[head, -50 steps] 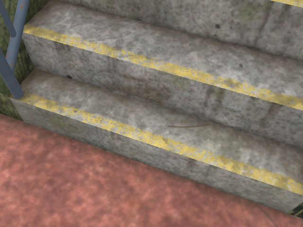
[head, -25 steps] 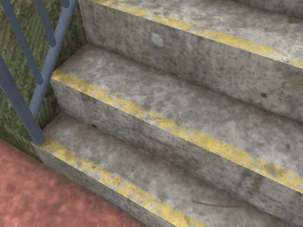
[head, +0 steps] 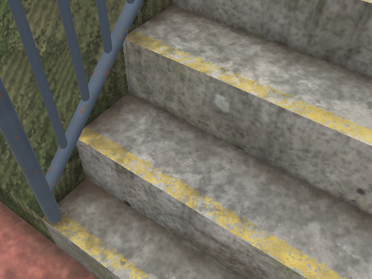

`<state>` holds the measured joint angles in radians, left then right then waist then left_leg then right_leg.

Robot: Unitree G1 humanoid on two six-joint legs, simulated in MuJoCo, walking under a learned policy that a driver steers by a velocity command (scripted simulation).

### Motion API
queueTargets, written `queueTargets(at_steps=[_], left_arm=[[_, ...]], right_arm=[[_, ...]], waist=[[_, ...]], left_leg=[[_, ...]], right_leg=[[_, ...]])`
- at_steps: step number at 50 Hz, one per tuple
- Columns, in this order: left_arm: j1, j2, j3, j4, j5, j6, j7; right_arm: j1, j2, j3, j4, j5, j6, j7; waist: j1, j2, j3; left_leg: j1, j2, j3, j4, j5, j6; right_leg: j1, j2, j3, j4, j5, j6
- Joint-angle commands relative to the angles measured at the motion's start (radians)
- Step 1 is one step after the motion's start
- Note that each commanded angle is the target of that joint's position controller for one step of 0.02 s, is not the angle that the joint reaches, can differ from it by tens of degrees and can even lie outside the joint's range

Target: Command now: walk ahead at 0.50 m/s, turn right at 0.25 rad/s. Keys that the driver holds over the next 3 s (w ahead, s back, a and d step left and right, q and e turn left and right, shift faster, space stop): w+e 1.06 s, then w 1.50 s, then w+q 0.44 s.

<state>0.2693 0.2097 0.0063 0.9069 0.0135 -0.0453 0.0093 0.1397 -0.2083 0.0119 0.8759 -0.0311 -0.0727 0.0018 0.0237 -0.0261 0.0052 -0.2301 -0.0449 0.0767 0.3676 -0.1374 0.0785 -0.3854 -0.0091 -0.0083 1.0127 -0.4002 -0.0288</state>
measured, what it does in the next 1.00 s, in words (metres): steps on the spot, turning right: right foot, then left foot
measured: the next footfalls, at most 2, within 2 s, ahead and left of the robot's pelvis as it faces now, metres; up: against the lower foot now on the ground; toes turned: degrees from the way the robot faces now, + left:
right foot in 0.24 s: +0.03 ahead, -0.09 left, +0.00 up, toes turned -11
left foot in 0.62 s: +0.16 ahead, +0.07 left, +0.00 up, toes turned -18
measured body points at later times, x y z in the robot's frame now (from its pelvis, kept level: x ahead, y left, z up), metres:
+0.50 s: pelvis +0.05 -0.01 +0.00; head +0.06 -0.03 +0.45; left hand +0.17 +0.24 -0.12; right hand +0.15 -0.28 -0.11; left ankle +0.09 +0.11 -0.65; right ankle -0.01 -0.08 -0.74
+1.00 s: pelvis +0.05 -0.04 +0.00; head +0.08 -0.05 +0.45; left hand +0.36 +0.02 -0.08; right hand -0.05 -0.31 -0.11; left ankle +0.12 +0.08 -0.74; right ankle -0.05 -0.13 -0.51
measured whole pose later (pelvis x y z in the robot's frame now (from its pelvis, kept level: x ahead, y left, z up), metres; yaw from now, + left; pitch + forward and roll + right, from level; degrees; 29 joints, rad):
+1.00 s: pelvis +0.05 -0.04 +0.00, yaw -36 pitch +4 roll +1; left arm 0.10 0.21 0.07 0.50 0.06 0.09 0.04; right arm 0.32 -0.25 -0.05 0.75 -0.07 -0.08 -0.05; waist -0.04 -0.06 -0.02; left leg -0.22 0.14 0.29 0.41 -0.22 -0.03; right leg -0.87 -0.03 0.05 1.82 -0.46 0.00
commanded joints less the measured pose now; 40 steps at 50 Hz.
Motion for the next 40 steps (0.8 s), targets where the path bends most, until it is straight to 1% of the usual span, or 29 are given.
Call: queueTargets(at_steps=[1,3,4,5,8,10,12,13,14,15,16,17,18,20,23,25,26,27,28,29,30,31,32,33,34,35,36,37,40], left_arm=[[0.141,0.070,0.023,0.006,0.015,0.013,-0.003],[0.105,0.055,0.019,-0.006,0.015,0.016,-0.001],[0.094,0.042,0.014,-0.012,0.016,0.021,0.006],[0.060,0.036,0.009,-0.029,0.019,0.027,0.012],[-0.003,0.039,0.006,-0.067,0.015,0.025,0.021],[0.045,0.030,0.007,-0.060,0.003,0.016,0.025],[0.117,0.046,0.016,-0.034,0.013,0.005,0.030],[0.187,0.105,0.034,-0.029,0.027,-0.001,0.035],[0.200,0.211,0.066,-0.037,0.016,0.003,0.032],[0.172,0.206,0.070,-0.049,0.017,0.005,0.029],[0.114,0.201,0.079,-0.071,0.014,0.013,0.026],[0.050,0.186,0.078,-0.087,0.012,0.023,0.025],[0.017,0.169,0.073,-0.102,0.007,0.026,0.024],[0.012,0.149,0.071,-0.112,0.010,0.021,0.026],[0.046,0.151,0.074,-0.117,0.009,0.018,0.035],[0.020,0.148,0.075,-0.140,0.019,0.026,0.040],[0.005,0.145,0.076,-0.159,0.022,0.026,0.041],[-0.030,0.147,0.077,-0.175,0.028,0.025,0.039],[-0.038,0.146,0.078,-0.184,0.031,0.021,0.033],[-0.041,0.144,0.080,-0.189,0.027,0.015,0.026],[-0.074,0.140,0.080,-0.203,0.015,0.014,0.018],[-0.102,0.115,0.075,-0.225,-0.006,0.008,0.008],[-0.090,0.044,0.062,-0.273,-0.022,0.002,0.010],[0.047,0.016,0.056,-0.278,-0.003,0.020,0.034],[0.066,0.056,0.064,-0.278,0.025,0.039,0.047],[-0.047,0.071,0.071,-0.308,0.062,0.054,0.056],[-0.122,0.091,0.080,-0.362,0.067,0.064,0.047],[-0.143,0.097,0.079,-0.384,0.056,0.074,0.038],[-0.136,0.044,0.066,-0.412,0.040,0.084,0.023]], right_arm=[[0.001,-0.127,-0.031,-0.030,0.000,-0.020,-0.006],[-0.039,-0.110,-0.024,-0.040,0.004,-0.034,-0.007],[-0.025,-0.116,-0.029,-0.036,0.005,-0.037,-0.009],[-0.012,-0.114,-0.028,-0.038,0.012,-0.041,-0.010],[0.058,-0.153,-0.039,-0.028,0.011,-0.033,-0.014],[0.051,-0.162,-0.042,-0.035,0.023,-0.023,-0.020],[-0.005,-0.157,-0.042,-0.061,0.050,-0.014,-0.025],[-0.057,-0.134,-0.034,-0.115,0.064,-0.017,-0.025],[-0.077,-0.060,-0.008,-0.168,0.040,-0.007,-0.019],[-0.061,-0.082,-0.011,-0.142,-0.006,0.009,-0.018],[-0.039,-0.108,-0.025,-0.135,-0.020,0.016,-0.012],[-0.037,-0.111,-0.029,-0.136,-0.026,0.018,-0.007],[-0.037,-0.112,-0.032,-0.144,-0.034,0.022,-0.006],[-0.021,-0.090,-0.027,-0.157,-0.036,0.034,-0.008],[-0.059,-0.064,-0.013,-0.204,-0.023,0.045,-0.012],[-0.077,-0.032,0.004,-0.224,-0.004,0.052,-0.017],[-0.077,-0.038,0.006,-0.235,0.005,0.054,-0.025],[-0.034,-0.029,0.008,-0.236,0.014,0.054,-0.037],[-0.004,-0.059,-0.002,-0.235,0.020,0.054,-0.053],[0.043,-0.081,-0.012,-0.230,0.025,0.048,-0.064],[0.117,-0.075,-0.015,-0.214,0.026,0.034,-0.069],[0.179,-0.082,-0.019,-0.193,0.012,0.014,-0.072],[0.232,-0.162,-0.040,-0.193,-0.014,0.003,-0.074],[0.222,-0.229,-0.068,-0.212,-0.037,0.025,-0.065],[0.112,-0.223,-0.081,-0.269,-0.040,0.045,-0.062],[0.013,-0.159,-0.068,-0.291,-0.016,0.048,-0.058],[-0.031,-0.126,-0.057,-0.286,-0.007,0.037,-0.059],[-0.004,-0.116,-0.052,-0.265,-0.017,0.024,-0.063],[0.139,-0.150,-0.069,-0.212,-0.023,-0.003,-0.066]], waist=[[0.030,0.106,-0.031],[0.041,0.098,-0.042],[0.032,0.144,-0.053],[0.015,0.146,-0.044],[-0.028,0.141,-0.057],[-0.008,0.144,-0.079],[0.039,0.064,-0.055],[0.068,-0.105,-0.098],[0.044,-0.299,-0.068],[0.034,-0.157,-0.019],[0.005,-0.060,0.005],[-0.025,-0.021,0.030],[-0.042,0.001,0.043],[-0.045,-0.001,-0.019],[-0.025,-0.035,-0.055],[-0.023,-0.096,-0.061],[-0.025,-0.103,-0.053],[-0.046,-0.124,-0.066],[-0.051,-0.131,-0.077],[-0.062,-0.125,-0.097],[-0.100,-0.091,-0.120],[-0.116,-0.015,-0.124],[-0.099,0.199,-0.155],[-0.024,0.285,-0.240],[-0.006,0.224,-0.265],[0.000,0.143,-0.122],[0.026,0.098,-0.005],[0.030,0.059,0.051],[-0.012,0.021,-0.016]], left_leg=[[-0.060,0.244,-0.111,-0.206,0.217,0.096],[-0.090,0.234,-0.038,-0.166,0.323,0.087],[-0.088,0.239,-0.026,-0.149,0.307,0.092],[-0.080,0.261,-0.031,-0.131,0.323,0.108],[0.008,0.318,-0.069,-0.073,0.355,0.140],[0.064,0.327,-0.062,0.014,0.480,0.128],[0.030,0.269,0.004,0.231,0.547,0.061],[-0.172,0.210,0.048,0.463,0.352,-0.006],[-0.437,0.038,0.075,0.623,-0.242,-0.086],[-0.479,0.064,-0.043,0.802,-0.363,-0.111],[-0.500,0.073,-0.067,0.906,-0.324,-0.126],[-0.498,0.079,-0.075,0.948,-0.279,-0.133],[-0.488,0.078,-0.061,0.981,-0.232,-0.136],[-0.457,0.066,-0.036,1.005,-0.175,-0.139],[-0.466,0.071,-0.024,0.865,-0.175,-0.132],[-0.351,0.052,-0.004,0.672,-0.218,-0.119],[-0.278,0.041,-0.002,0.559,-0.237,-0.109],[-0.157,0.018,0.011,0.464,-0.170,-0.092],[-0.110,0.004,0.012,0.364,-0.136,-0.085],[-0.081,0.004,0.007,0.246,-0.074,-0.078],[-0.005,0.001,0.031,0.070,0.051,-0.074],[0.121,0.030,0.023,-0.047,0.172,-0.074],[0.342,0.292,-0.251,-0.048,0.514,-0.023],[0.326,0.520,-0.447,0.003,0.640,0.100],[0.197,0.564,-0.545,-0.098,0.091,0.219],[0.025,0.494,-0.480,-0.195,-0.359,0.207],[-0.090,0.433,-0.380,-0.213,-0.429,0.160],[-0.123,0.379,-0.273,-0.185,-0.353,0.121],[-0.029,0.345,-0.146,-0.106,-0.193,0.104]], right_leg=[[0.054,-0.017,-0.007,0.108,0.091,0.012],[0.111,-0.025,-0.027,-0.007,0.106,0.006],[0.141,-0.015,-0.054,-0.044,0.087,-0.003],[0.144,-0.013,-0.060,-0.107,0.063,-0.011],[0.137,0.010,-0.081,-0.275,0.014,-0.042],[0.175,0.033,-0.095,-0.433,0.081,-0.065],[0.256,0.054,-0.050,-0.642,0.215,-0.098],[0.424,-0.094,0.171,-0.667,0.467,-0.139],[0.504,-0.302,0.471,-0.713,0.800,-0.267],[0.391,-0.363,0.508,-0.732,0.671,-0.366],[0.332,-0.308,0.444,-0.751,0.521,-0.363],[0.259,-0.258,0.377,-0.746,0.490,-0.333],[0.207,-0.216,0.317,-0.728,0.574,-0.305],[0.210,-0.155,0.246,-0.680,0.736,-0.271],[0.273,-0.128,0.250,-0.647,0.788,-0.242],[0.239,-0.103,0.239,-0.633,0.774,-0.218],[0.200,-0.098,0.246,-0.627,0.756,-0.205],[0.142,-0.100,0.243,-0.616,0.859,-0.194],[0.164,-0.109,0.273,-0.579,0.967,-0.180],[0.220,-0.109,0.293,-0.518,1.033,-0.163],[0.241,-0.081,0.279,-0.413,1.024,-0.141],[0.163,-0.021,0.243,-0.253,0.887,-0.104],[-0.132,0.095,0.156,0.007,0.202,-0.044],[-0.247,0.143,0.064,0.368,-0.177,-0.012],[-0.301,0.079,0.044,0.639,-0.157,0.002],[-0.366,0.038,0.050,0.830,-0.084,0.009],[-0.426,0.013,0.060,0.879,-0.035,0.016],[-0.466,-0.007,0.085,0.836,0.012,0.025],[-0.511,0.027,0.070,0.863,0.114,0.025]])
